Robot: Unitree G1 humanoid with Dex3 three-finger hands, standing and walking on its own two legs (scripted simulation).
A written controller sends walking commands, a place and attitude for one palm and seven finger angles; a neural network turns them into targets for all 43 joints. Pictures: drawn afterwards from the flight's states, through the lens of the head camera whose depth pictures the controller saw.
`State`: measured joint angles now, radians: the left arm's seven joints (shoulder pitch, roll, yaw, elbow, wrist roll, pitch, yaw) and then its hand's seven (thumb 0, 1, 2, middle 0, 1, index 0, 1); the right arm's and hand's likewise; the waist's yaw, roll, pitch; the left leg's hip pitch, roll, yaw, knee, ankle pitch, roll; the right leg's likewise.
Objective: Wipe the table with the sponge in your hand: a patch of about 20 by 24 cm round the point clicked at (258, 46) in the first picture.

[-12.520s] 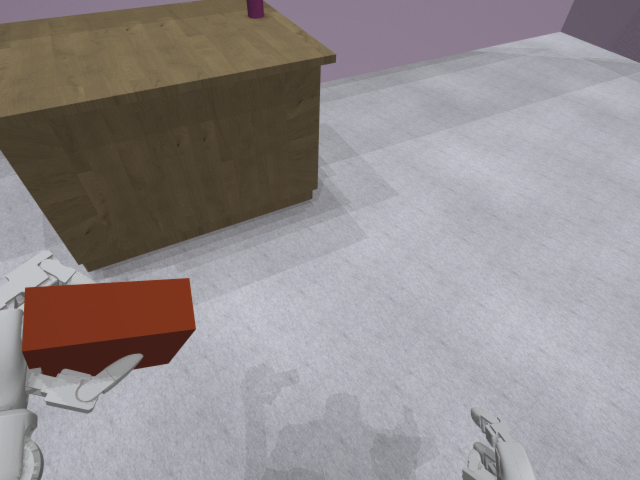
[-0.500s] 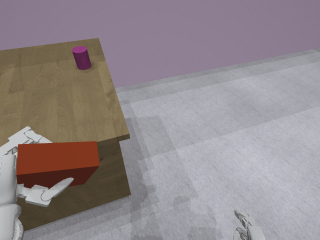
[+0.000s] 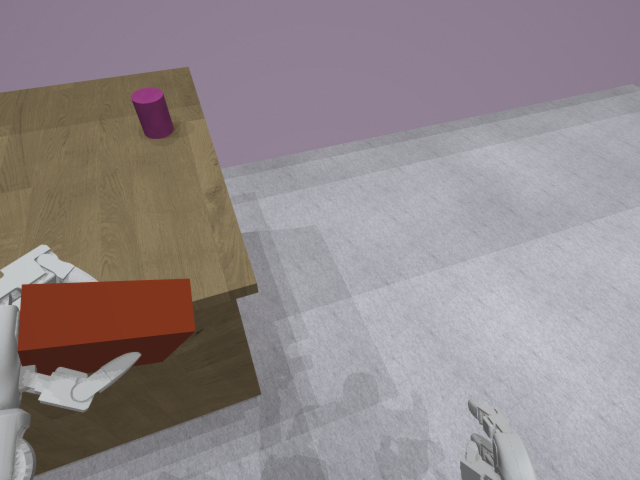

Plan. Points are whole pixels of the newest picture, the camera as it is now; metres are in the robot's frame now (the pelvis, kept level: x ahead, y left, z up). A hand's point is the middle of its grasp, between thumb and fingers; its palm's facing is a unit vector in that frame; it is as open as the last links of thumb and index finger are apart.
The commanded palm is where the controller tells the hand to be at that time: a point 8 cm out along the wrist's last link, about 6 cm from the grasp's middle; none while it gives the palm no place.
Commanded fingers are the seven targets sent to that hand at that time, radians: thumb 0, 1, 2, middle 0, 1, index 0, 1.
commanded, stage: come to a stop and stand still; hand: left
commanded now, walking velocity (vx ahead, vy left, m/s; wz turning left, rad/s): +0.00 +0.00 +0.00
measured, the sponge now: (130, 328) +0.23 +0.20 +0.13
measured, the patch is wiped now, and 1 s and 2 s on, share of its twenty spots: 0.00 0.00 0.00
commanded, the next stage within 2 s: look again from close up in 0.10 s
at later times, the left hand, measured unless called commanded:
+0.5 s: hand (86, 336) +0.21 +0.23 +0.14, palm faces +0.27 -0.88 -0.40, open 9.2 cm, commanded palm +0.16 +0.29 +0.18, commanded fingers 0.00 0.10 1.30 -1.20 -1.60 -1.20 -1.60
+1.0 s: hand (71, 277) +0.27 +0.27 +0.15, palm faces +0.34 -0.87 -0.34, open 9.2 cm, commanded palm +0.21 +0.31 +0.18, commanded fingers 0.00 0.10 1.30 -1.20 -1.60 -1.20 -1.60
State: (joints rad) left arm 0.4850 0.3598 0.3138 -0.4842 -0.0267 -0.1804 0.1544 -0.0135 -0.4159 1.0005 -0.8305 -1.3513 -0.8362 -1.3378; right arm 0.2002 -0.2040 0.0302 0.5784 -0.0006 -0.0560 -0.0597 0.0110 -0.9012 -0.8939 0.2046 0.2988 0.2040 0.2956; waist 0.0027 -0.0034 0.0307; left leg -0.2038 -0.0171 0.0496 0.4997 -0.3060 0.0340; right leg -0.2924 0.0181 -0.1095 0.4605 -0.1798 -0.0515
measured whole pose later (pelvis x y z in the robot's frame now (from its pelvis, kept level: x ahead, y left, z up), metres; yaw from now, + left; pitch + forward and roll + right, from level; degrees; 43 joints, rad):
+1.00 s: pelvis +0.04 +0.03 -0.01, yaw -3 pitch -1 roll -1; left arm 0.37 0.37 0.35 -0.42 -0.03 -0.21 0.10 -0.01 -0.42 1.00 -0.83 -1.35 -0.84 -1.34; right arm 0.21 -0.20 0.03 0.52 -0.01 -0.12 -0.01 0.01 -0.90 -0.89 0.20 0.30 0.20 0.30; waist 0.01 -0.03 0.03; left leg -0.15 -0.03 0.10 0.59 -0.43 0.08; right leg -0.28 0.01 -0.05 0.60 -0.30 -0.01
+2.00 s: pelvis +0.15 +0.13 +0.00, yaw -5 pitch +0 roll -1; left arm 0.45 0.37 0.37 -0.51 -0.04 -0.18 0.12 -0.01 -0.42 1.01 -0.83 -1.36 -0.84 -1.34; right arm 0.17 -0.15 0.05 0.56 -0.01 -0.13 -0.01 0.01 -0.90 -0.89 0.21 0.30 0.21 0.30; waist 0.02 0.01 0.02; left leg -0.31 0.07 0.04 0.56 -0.26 -0.03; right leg -0.25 0.04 -0.06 0.52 -0.28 -0.05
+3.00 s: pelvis +0.16 +0.19 +0.00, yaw -5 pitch +0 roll -2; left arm 0.40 0.36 0.36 -0.50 -0.02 -0.24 0.11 -0.01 -0.41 1.01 -0.83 -1.36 -0.83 -1.35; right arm 0.19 -0.17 0.03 0.58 -0.01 -0.18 -0.01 0.01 -0.90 -0.89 0.21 0.30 0.21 0.30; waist 0.03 -0.05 0.05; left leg -0.26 -0.01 0.08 0.48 -0.23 0.06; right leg -0.18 -0.03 -0.02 0.40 -0.22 0.04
